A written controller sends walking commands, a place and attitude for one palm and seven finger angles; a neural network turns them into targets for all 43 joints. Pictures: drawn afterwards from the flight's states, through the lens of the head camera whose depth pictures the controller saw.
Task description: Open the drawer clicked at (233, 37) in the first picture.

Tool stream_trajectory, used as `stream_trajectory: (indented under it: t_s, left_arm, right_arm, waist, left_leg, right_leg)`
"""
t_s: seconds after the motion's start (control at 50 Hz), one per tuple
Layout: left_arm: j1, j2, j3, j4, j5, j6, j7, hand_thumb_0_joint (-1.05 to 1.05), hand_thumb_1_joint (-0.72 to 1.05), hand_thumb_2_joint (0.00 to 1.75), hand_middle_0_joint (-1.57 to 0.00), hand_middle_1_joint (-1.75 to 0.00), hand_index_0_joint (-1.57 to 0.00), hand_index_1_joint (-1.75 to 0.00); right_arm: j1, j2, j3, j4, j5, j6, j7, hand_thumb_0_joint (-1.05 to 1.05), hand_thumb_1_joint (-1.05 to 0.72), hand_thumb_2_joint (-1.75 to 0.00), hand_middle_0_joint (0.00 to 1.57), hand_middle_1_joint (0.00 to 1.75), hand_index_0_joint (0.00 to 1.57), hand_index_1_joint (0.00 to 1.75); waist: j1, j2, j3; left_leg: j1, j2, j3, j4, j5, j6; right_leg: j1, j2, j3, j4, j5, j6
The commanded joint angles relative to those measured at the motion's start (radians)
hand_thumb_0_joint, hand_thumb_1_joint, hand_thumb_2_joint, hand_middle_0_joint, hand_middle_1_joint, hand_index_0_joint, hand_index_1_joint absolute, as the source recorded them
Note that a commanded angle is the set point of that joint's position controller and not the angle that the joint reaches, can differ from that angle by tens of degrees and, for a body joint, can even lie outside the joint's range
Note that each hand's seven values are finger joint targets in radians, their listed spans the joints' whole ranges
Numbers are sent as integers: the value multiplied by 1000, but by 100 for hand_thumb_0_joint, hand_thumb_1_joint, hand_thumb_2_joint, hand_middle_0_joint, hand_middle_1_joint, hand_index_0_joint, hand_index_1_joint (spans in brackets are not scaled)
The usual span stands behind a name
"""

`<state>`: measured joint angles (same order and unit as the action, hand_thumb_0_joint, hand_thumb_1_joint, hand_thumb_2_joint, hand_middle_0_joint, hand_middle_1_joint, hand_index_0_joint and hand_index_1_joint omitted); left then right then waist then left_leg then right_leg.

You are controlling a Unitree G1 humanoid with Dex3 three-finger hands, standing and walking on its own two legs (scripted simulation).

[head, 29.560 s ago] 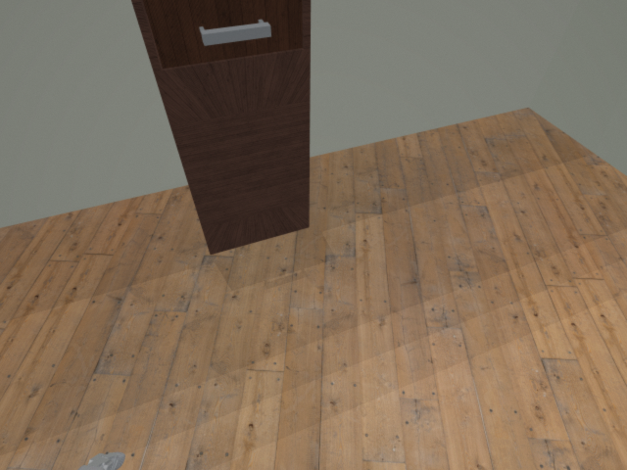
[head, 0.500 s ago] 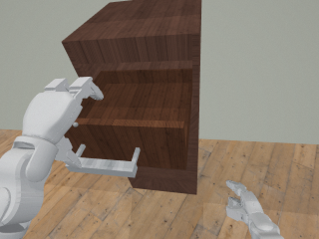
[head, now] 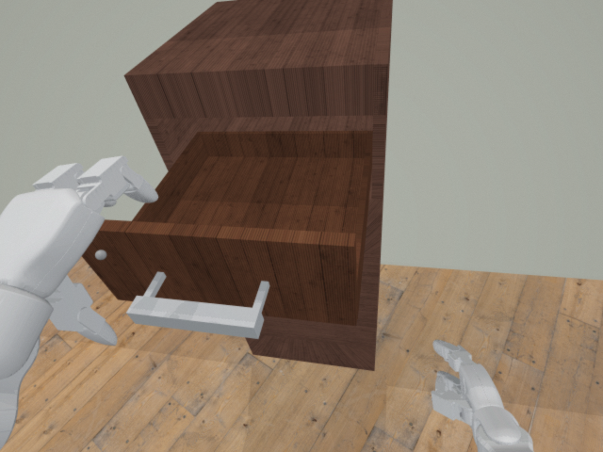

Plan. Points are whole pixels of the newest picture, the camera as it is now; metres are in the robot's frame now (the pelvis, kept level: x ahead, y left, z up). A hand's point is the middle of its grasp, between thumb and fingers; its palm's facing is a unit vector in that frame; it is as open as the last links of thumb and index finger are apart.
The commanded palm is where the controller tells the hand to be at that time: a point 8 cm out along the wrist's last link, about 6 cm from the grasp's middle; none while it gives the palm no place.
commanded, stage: draw the hand back to the body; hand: left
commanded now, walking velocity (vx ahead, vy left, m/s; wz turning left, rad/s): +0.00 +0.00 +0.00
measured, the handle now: (202, 300) +0.27 +0.18 +0.09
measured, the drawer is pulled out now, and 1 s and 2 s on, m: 0.28 0.28 0.28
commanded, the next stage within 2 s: step back with the hand held close in 0.96 s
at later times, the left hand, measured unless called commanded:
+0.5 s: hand (83, 219) +0.23 +0.22 +0.28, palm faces +0.44 -0.81 -0.38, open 11.0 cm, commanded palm +0.17 +0.27 +0.28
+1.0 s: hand (46, 227) +0.21 +0.24 +0.28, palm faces +0.53 -0.78 -0.33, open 7.5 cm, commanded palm +0.16 +0.28 +0.28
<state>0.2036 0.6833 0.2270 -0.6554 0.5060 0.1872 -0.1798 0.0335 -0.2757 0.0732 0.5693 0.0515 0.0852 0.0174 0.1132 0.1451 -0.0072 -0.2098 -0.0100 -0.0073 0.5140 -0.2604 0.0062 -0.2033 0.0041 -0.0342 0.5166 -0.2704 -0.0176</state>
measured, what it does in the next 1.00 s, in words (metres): stands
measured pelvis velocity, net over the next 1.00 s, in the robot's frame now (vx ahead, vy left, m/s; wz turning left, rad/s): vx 0.03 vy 0.01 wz -0.01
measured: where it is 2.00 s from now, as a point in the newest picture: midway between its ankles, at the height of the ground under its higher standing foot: outside the picture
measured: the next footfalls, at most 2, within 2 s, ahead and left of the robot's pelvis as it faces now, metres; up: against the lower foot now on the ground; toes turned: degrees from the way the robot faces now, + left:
none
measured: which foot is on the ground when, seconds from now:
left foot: down 0.00-1.00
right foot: down 0.00-1.00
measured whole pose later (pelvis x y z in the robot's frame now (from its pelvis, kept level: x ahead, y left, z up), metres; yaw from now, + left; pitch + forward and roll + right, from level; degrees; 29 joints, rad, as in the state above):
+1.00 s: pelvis +0.03 +0.01 +0.01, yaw -1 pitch -4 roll -1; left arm 0.30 0.38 0.47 -0.66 -0.10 -0.13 0.11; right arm 0.14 -0.20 0.03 0.64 0.01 -0.09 -0.05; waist 0.08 0.06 0.02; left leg -0.12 0.01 0.00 0.47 -0.28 0.01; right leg -0.09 0.02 -0.02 0.41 -0.26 -0.01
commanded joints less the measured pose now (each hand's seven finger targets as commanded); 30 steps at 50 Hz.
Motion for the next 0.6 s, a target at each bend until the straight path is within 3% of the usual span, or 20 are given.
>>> stream_trajectory:
  t_s: [0.0,0.02,0.04,0.08,0.1,0.12,0.14,0.18,0.22,0.26,0.3,0.32,0.36,0.48,0.52,0.58]
  left_arm:
    - [10,-61,303,-119,-571,-250,209,0,-40,34,-29,-113,-29,-113]
    - [-25,-5,347,-160,-593,-289,231,0,-36,36,-29,-111,-29,-111]
    - [-95,-72,310,-246,-598,-333,246,0,-32,37,-29,-109,-29,-109]
    - [-70,-101,296,-182,-598,-363,275,0,-26,40,-28,-104,-28,-104]
    - [-98,-113,281,-190,-598,-375,283,0,-22,42,-28,-102,-28,-102]
    - [-102,-74,312,-158,-599,-385,295,0,-18,43,-28,-100,-28,-100]
    - [-109,-148,254,-143,-595,-393,294,0,-15,45,-27,-98,-27,-98]
    - [-106,-162,227,-158,-591,-402,294,0,-8,48,-27,-93,-27,-93]
    - [-93,-126,255,-187,-592,-413,299,0,-1,51,-26,-88,-26,-88]
    - [-44,-143,253,-195,-592,-418,297,0,6,54,-26,-84,-26,-84]
    - [-28,-130,268,-234,-591,-421,297,0,13,57,-25,-80,-25,-80]
    - [-21,-104,289,-250,-594,-424,300,0,17,58,-25,-77,-25,-77]
    - [46,-116,305,-231,-596,-421,299,0,23,62,-25,-73,-25,-73]
    - [57,-103,355,-167,-609,-405,298,0,44,70,-23,-59,-23,-59]
    - [44,-112,347,-161,-611,-397,296,0,51,74,-23,-55,-23,-55]
    - [55,-103,360,-142,-614,-387,298,0,62,78,-22,-48,-22,-48]
  right_arm:
    - [-70,-28,-46,-140,-23,-182,-65,0,-90,-90,20,30,20,30]
    - [-75,-42,-55,-110,-20,-203,-72,0,-90,-90,20,30,20,30]
    - [-77,-17,-47,-132,-24,-225,-78,0,-90,-90,20,30,20,30]
    - [-46,-15,-50,-107,-31,-249,-90,0,-90,-90,20,30,20,30]
    - [-43,-15,-52,-105,-32,-257,-92,0,-90,-90,20,30,20,30]
    - [-39,-28,-58,-85,-35,-268,-99,0,-90,-90,20,30,20,30]
    - [-38,-15,-53,-87,-39,-269,-99,0,-90,-90,20,30,20,30]
    - [-32,-23,-60,-84,-41,-281,-96,0,-90,-90,20,30,20,30]
    - [-36,-34,-68,-78,-46,-292,-95,0,-90,-90,20,30,20,30]
    - [-33,-31,-70,-80,-47,-291,-88,0,-90,-90,20,30,20,30]
    - [-31,-33,-75,-82,-46,-290,-83,0,-90,-90,20,30,20,30]
    - [-30,-40,-79,-81,-46,-293,-82,0,-90,-90,20,30,20,30]
    - [-19,-34,-81,-82,-44,-287,-78,0,-90,-90,20,30,20,30]
    - [-11,-36,-93,-82,-30,-255,-79,0,-90,-90,20,30,20,30]
    - [-12,-40,-95,-81,-27,-249,-79,0,-90,-90,20,30,20,30]
    - [-8,-40,-96,-85,-29,-238,-81,0,-90,-90,20,30,20,30]
  waist:
    - [-62,-315,-36]
    - [-64,-254,-45]
    - [-57,-144,-119]
    - [-57,-71,-78]
    - [-57,-44,-62]
    - [-54,-32,-27]
    - [-56,-31,-21]
    - [-55,-5,-32]
    - [-45,-29,-59]
    - [-41,-65,-88]
    - [-39,-29,-116]
    - [-39,-35,-120]
    - [-38,-60,-119]
    - [-48,-99,-81]
    - [-52,-58,-75]
    - [-50,-118,-95]
  left_leg:
    - [75,36,14,-71,49,23]
    - [92,38,17,-74,37,14]
    - [121,28,29,-81,51,17]
    - [128,32,31,-104,59,11]
    - [126,31,28,-113,67,10]
    - [112,36,21,-120,50,5]
    - [114,32,25,-126,63,10]
    - [125,34,22,-131,106,13]
    - [128,37,17,-123,160,13]
    - [130,38,16,-119,214,16]
    - [140,37,21,-108,269,12]
    - [135,40,17,-102,286,7]
    - [132,45,17,-99,334,4]
    - [122,53,25,-104,296,-1]
    - [123,53,26,-104,295,-4]
    - [128,54,23,-103,307,3]
  right_leg:
    - [-3,0,-6,-185,86,11]
    - [8,-5,21,-194,75,7]
    - [38,-16,15,-191,73,7]
    - [32,-12,6,-189,68,4]
    - [36,-13,8,-192,73,2]
    - [38,-14,16,-198,57,-5]
    - [38,-11,12,-208,57,-3]
    - [58,-13,10,-195,98,-5]
    - [96,-14,11,-180,162,-11]
    - [120,-12,6,-165,216,-10]
    - [135,-12,8,-150,279,-12]
    - [146,-10,7,-145,298,-15]
    - [143,-8,0,-133,339,-13]
    - [105,-3,-2,-145,307,-7]
    - [101,-2,1,-148,301,-11]
    - [110,-4,0,-143,322,-6]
